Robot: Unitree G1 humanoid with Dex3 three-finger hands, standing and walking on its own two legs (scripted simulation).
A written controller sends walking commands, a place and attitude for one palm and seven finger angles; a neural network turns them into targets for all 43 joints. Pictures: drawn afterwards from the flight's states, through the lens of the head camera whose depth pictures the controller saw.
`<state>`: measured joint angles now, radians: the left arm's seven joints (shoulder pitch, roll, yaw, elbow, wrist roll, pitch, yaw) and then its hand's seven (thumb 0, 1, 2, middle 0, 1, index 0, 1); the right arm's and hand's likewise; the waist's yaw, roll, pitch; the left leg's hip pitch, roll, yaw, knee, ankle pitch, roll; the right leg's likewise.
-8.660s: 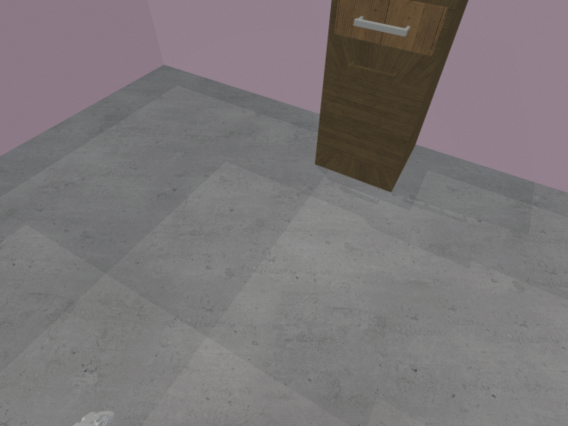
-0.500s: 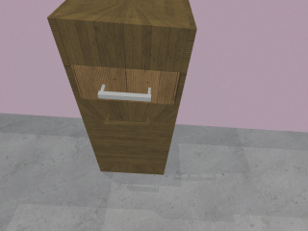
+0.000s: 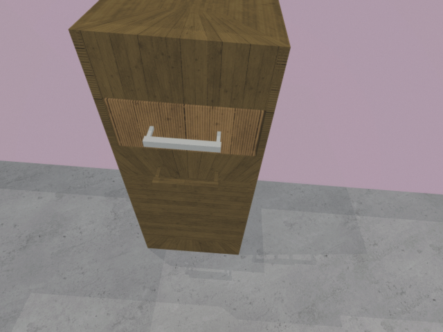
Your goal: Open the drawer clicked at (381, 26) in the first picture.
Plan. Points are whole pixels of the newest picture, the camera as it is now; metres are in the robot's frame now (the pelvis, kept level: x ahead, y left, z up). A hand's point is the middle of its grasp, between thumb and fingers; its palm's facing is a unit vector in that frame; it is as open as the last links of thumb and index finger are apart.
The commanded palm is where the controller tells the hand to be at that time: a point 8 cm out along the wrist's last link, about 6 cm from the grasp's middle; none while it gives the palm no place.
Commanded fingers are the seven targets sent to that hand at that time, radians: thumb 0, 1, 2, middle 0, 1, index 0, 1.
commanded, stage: come to a stop and stand still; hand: left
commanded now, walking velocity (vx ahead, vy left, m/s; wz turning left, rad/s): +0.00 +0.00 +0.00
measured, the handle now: (183, 138) +0.56 +0.14 +0.00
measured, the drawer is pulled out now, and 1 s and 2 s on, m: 0.00 0.00 0.00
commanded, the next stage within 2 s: look again from close up in 0.48 s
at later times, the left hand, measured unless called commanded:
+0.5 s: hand out of the picture +0.03 +0.15 -0.18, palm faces +0.00 -0.98 -0.19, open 7.3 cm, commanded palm none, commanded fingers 0.00 0.90 0.90 -0.20 -0.30 -0.20 -0.30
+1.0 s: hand out of the picture +0.01 +0.12 -0.18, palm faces +0.03 -0.98 -0.18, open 7.3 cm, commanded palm none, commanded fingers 0.00 0.90 0.90 -0.20 -0.30 -0.20 -0.30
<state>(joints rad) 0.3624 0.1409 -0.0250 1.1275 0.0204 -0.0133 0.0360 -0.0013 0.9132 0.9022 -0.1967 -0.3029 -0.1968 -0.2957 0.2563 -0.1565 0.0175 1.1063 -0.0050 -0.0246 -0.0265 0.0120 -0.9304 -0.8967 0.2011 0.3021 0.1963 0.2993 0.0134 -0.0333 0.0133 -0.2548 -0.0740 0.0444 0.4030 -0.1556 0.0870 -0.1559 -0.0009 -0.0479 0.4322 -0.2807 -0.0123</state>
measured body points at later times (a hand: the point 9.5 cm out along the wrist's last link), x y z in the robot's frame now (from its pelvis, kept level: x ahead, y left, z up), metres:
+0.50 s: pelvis +0.03 -0.02 +0.00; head +0.04 -0.01 +0.45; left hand +0.03 +0.20 -0.16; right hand +0.03 -0.24 -0.16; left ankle +0.04 +0.06 -0.74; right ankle -0.03 -0.11 -0.74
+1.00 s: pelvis +0.04 -0.04 +0.00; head +0.05 -0.04 +0.45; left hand +0.01 +0.17 -0.16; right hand +0.05 -0.26 -0.16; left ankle +0.04 +0.06 -0.74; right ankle -0.03 -0.11 -0.74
